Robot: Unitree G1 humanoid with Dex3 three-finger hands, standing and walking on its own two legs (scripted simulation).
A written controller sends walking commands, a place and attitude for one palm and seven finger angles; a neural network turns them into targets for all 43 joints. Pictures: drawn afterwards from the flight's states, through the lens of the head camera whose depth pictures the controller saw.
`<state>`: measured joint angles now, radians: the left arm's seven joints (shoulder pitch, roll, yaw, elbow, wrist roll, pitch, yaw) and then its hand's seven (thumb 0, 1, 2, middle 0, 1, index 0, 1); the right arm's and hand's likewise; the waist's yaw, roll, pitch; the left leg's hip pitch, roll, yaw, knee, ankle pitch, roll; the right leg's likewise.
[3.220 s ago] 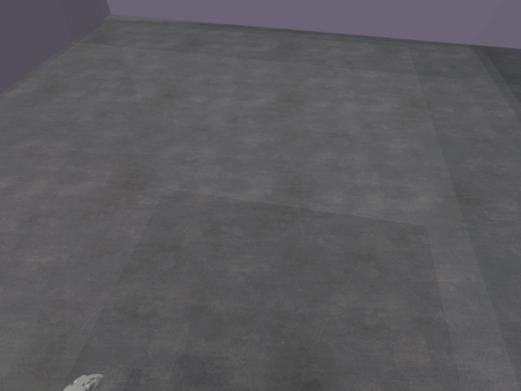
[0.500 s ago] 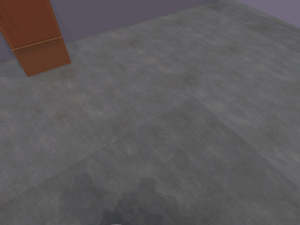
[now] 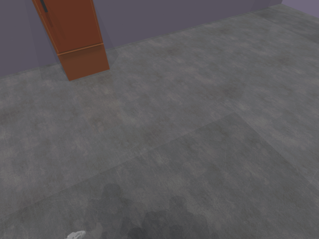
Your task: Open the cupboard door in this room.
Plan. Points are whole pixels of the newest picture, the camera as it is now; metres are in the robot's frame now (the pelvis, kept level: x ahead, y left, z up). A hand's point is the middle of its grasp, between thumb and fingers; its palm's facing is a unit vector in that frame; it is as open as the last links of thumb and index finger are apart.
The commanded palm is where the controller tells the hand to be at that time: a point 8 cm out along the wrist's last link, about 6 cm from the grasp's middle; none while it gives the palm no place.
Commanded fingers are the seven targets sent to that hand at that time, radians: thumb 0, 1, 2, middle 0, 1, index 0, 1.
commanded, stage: stand and wait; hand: left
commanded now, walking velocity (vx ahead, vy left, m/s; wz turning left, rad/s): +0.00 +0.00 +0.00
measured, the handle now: out of the picture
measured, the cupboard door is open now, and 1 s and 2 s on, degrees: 0 0 0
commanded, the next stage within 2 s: turn or walk to find it in 0.20 s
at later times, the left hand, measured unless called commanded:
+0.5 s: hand out of the picture -0.08 +0.21 -0.19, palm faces +0.26 -0.94 -0.22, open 7.4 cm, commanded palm none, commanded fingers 0.00 0.90 0.90 -0.20 -0.30 -0.20 -0.30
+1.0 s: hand out of the picture -0.01 +0.20 -0.15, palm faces +0.39 -0.89 -0.24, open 7.4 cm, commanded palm none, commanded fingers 0.00 0.90 0.90 -0.20 -0.30 -0.20 -0.30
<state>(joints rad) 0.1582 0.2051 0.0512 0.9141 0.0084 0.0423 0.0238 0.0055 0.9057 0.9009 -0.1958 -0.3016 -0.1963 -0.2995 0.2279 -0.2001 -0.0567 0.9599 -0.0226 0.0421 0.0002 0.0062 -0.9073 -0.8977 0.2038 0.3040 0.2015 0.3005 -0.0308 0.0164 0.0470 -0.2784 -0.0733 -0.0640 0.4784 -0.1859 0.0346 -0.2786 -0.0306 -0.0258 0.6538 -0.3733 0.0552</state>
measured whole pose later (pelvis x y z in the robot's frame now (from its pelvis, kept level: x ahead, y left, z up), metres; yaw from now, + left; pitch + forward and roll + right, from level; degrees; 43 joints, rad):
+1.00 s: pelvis +0.01 +0.01 +0.00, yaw +21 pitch -1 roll +1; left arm 0.30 0.16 0.03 0.96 0.03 -0.06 0.00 0.00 0.90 0.90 -0.20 -0.30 -0.20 -0.30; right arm 0.34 -0.22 -0.07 1.06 -0.03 0.03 0.03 0.01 -0.91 -0.90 0.20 0.30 0.20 0.30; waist 0.00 0.04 -0.01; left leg -0.44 -0.01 -0.02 1.02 -0.34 0.03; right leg -0.16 -0.04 -0.12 0.48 -0.31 -0.02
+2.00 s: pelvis +0.39 +0.21 +0.00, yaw +27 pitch -2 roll +1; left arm 0.13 0.15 0.03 0.99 0.02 -0.08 -0.01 0.00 0.91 0.90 -0.20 -0.30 -0.20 -0.30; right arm 0.40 -0.16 -0.05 1.15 -0.01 -0.02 0.00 0.01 -0.91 -0.90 0.20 0.30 0.20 0.30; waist -0.04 0.04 0.08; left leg -0.34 0.06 0.05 1.17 -0.38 0.01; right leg -0.29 -0.06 -0.17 0.56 -0.23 -0.04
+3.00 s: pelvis +0.52 +0.29 +0.01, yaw +26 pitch -2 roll +1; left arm 0.29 0.14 -0.01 1.14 0.00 -0.01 0.05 0.00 0.91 0.90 -0.20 -0.30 -0.20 -0.30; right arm 0.32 -0.12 0.00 1.20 0.00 -0.01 -0.02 0.00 -0.92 -0.90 0.20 0.30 0.20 0.30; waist -0.01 -0.01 0.04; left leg -0.18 0.03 0.14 0.39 -0.19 0.02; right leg -0.05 -0.06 -0.10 0.39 -0.31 0.02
